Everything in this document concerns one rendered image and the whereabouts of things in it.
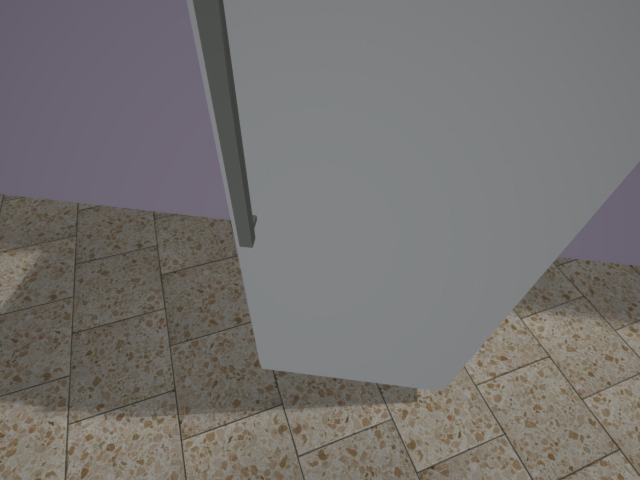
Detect fridge door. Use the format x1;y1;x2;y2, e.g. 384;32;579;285
189;0;640;391

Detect handle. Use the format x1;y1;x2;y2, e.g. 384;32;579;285
193;0;257;248

